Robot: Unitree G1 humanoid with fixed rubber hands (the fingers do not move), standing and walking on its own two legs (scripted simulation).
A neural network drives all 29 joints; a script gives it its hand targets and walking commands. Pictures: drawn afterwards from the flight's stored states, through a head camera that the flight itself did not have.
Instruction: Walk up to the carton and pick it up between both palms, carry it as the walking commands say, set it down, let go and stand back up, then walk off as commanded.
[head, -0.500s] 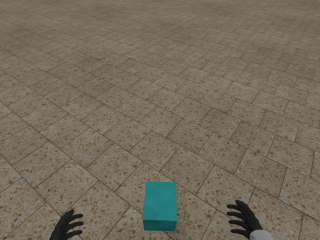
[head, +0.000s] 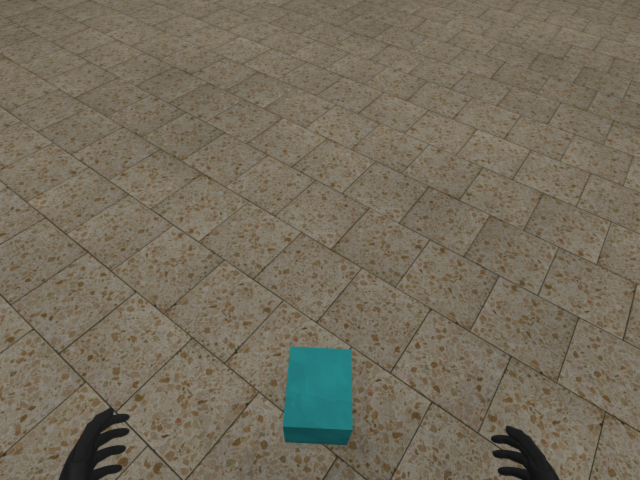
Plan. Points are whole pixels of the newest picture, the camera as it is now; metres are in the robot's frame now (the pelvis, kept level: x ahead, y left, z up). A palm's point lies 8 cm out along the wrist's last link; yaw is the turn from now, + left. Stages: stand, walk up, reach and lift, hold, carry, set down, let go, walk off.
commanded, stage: stand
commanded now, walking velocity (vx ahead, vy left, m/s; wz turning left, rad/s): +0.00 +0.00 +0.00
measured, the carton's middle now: (318, 395) +0.45 -0.02 -0.69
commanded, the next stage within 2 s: walk off in 1.36 s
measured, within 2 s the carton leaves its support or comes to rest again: neither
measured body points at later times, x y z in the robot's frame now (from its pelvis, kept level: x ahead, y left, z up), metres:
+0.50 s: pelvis -0.02 +0.00 +0.00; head -0.01 +0.00 +0.45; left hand +0.14 +0.29 -0.07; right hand +0.12 -0.29 -0.09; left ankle -0.05 +0.12 -0.73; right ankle -0.04 -0.11 -0.73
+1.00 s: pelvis -0.04 +0.00 +0.00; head -0.05 +0.00 +0.45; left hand +0.12 +0.29 -0.07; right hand +0.09 -0.29 -0.09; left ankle -0.05 +0.12 -0.73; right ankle -0.04 -0.11 -0.73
